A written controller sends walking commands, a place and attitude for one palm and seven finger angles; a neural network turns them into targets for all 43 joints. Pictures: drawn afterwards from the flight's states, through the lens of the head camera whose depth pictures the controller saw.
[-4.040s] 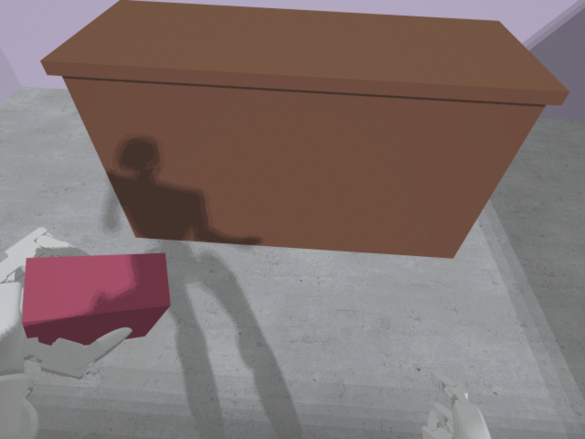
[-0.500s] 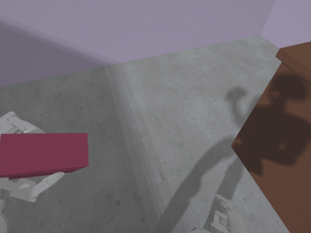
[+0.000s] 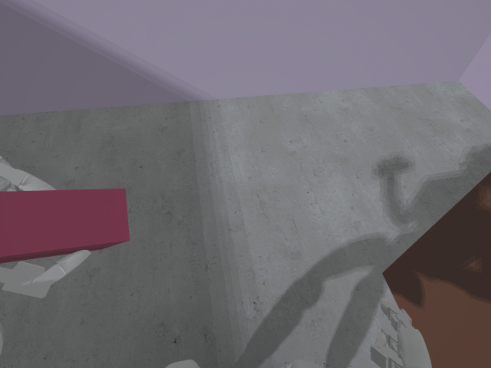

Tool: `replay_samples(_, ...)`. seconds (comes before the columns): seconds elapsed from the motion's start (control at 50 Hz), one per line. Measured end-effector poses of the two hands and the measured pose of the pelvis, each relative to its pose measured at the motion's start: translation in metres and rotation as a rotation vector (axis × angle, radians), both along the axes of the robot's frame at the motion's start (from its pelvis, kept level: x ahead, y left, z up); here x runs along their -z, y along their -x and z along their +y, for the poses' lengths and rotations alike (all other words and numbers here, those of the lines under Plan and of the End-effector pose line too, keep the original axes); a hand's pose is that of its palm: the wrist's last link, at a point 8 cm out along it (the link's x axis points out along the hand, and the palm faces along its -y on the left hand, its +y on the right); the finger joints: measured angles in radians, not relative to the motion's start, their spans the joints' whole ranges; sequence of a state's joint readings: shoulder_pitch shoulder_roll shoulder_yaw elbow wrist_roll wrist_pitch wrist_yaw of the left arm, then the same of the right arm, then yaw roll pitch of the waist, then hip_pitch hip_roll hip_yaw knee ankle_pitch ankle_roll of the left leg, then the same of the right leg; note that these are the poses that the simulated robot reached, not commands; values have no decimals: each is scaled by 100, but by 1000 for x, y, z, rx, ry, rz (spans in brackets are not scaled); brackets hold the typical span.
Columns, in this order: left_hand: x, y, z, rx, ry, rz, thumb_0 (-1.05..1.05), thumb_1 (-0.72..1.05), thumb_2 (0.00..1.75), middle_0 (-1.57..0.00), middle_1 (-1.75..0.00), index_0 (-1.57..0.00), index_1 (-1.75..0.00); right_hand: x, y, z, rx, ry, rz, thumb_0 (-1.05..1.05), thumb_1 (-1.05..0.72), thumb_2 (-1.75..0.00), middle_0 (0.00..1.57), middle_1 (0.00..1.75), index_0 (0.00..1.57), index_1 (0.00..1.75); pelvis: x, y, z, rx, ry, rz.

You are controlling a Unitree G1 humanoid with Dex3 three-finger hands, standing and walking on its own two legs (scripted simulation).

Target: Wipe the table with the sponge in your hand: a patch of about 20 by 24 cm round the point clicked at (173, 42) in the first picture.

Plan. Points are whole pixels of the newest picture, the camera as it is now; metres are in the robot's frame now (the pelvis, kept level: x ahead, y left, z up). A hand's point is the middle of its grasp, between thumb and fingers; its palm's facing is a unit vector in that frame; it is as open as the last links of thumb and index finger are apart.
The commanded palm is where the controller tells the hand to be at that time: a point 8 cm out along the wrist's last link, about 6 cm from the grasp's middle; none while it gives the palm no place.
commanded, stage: walk to a spot facing it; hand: left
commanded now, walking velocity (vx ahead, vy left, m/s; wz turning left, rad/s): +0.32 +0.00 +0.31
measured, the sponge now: (75, 226) +0.24 +0.21 +0.17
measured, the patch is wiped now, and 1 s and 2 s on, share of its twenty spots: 0.00 0.00 0.00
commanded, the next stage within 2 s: turn to face it in 0.46 s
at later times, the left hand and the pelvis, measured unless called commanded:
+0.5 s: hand (66, 197) +0.27 +0.23 +0.19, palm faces +0.54 -0.70 -0.47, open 9.8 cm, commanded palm +0.20 +0.26 +0.19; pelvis +0.11 -0.05 +0.02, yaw +14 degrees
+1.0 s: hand (112, 168) +0.32 +0.19 +0.18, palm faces +0.58 -0.70 -0.42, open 9.8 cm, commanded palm +0.26 +0.22 +0.19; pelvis +0.15 -0.08 +0.00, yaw +9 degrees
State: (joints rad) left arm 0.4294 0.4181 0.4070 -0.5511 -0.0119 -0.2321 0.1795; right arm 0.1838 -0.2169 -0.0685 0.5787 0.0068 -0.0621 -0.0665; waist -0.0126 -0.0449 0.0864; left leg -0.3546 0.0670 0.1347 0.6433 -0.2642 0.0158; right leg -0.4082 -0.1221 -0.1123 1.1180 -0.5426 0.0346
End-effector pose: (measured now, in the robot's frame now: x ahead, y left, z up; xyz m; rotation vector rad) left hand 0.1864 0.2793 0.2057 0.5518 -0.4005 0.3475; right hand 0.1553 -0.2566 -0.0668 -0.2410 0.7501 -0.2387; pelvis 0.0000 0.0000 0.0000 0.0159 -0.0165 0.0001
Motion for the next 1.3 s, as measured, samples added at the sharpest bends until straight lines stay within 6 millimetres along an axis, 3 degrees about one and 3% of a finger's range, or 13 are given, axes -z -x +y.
replay_samples(0.06, 1, -10, -3, -25, 23, 41, 0, -47, 99, -79, -133, -78, -132, 2, -19, 23, -46, -85, -7, 1, -90, -90, 20, 30, 20, 30, -6, -13, -8, -17, 14, 11)
replay_samples(0.14, -6, -11, -24, -34, 21, 73, 0, -47, 99, -79, -133, -78, -133, 8, -43, 44, -127, -170, -9, 1, -90, -90, 20, 30, 20, 30, -11, -33, -21, -42, 23, 16)
replay_samples(0.26, -6, -16, -43, -133, -35, 80, 0, -47, 99, -79, -133, -78, -133, 40, -82, 41, -246, -201, 56, 1, -90, -90, 20, 30, 20, 30, 2, -62, -46, -119, 9, -5)
replay_samples(0.34, -3, -24, -37, -209, 23, 113, 0, -47, 99, -79, -133, -78, -133, 36, -107, 20, -280, -140, 115, 1, -90, -90, 20, 30, 20, 30, -8, -78, -51, -160, -12, -9)
replay_samples(0.48, -1, -34, -27, -250, 44, 155, 0, -47, 99, -79, -133, -78, -133, 3, -157, -6, -292, -4, 93, 2, -90, -90, 20, 30, 20, 30, -19, -105, -48, -234, -33, 23)
replay_samples(0.58, 0, -40, -9, -238, 12, 66, 0, -47, 99, -78, -133, -78, -133, -4, -195, 4, -298, 72, 12, 1, -90, -90, 20, 30, 20, 30, 1, -122, -30, -257, -12, 26)
replay_samples(0.66, 2, -48, 5, -246, -19, 27, 0, -47, 99, -78, -133, -78, -133, -1, -211, 32, -312, -7, -15, 1, -90, -90, 19, 30, 20, 30, 4, -128, -32, -281, -5, 0)
replay_samples(0.78, -8, -47, -9, -280, 17, 43, 0, -47, 99, -78, -133, -78, -133, -3, -212, 71, -408, -147, -22, 1, -90, -90, 20, 30, 20, 30, -9, -141, -44, -265, 16, 3)
replay_samples(0.88, -9, -55, -35, -303, -4, 53, 0, -47, 99, -78, -133, -78, -133, 12, -214, 72, -450, -232, -44, 1, -90, -90, 20, 30, 20, 30, -2, -152, -63, -224, 5, -7)
replay_samples(0.96, 4, -76, -50, -298, 52, 80, 0, -47, 99, -78, -133, -78, -133, 25, -215, 45, -423, -223, -22, 1, -90, -90, 21, 30, 21, 30, 1, -150, -76, -191, -2, -14)
replay_samples(1.1, 8, -106, -81, -134, 77, 156, 0, -47, 99, -78, -133, -78, -133, 7, -190, -33, -243, -111, 6, 1, -90, -90, 20, 30, 20, 30, -12, -141, -87, -109, -32, 16)
replay_samples(1.2, -6, -109, -91, -28, 11, 122, 0, -47, 99, -78, -133, -78, -133, -7, -158, -79, -135, -23, 30, 1, -90, -90, 20, 30, 20, 30, -14, -132, -89, -48, -32, 45)
replay_samples(1.3, -3, -106, -86, 11, 11, 81, 0, -47, 99, -78, -133, -78, -133, -13, -124, -95, -66, 23, 50, 1, -90, -90, 20, 30, 20, 30, -9, -117, -83, 2, -14, 52)
